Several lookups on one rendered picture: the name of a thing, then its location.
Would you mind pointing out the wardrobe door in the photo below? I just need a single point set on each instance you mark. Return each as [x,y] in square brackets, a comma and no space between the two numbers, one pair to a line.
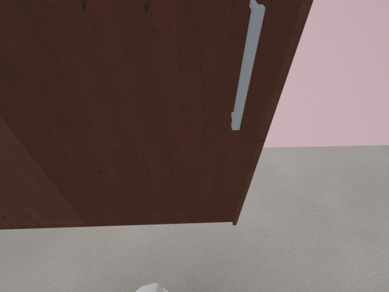
[126,104]
[26,193]

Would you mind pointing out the handle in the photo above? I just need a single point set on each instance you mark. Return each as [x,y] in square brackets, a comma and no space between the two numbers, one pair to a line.
[253,34]

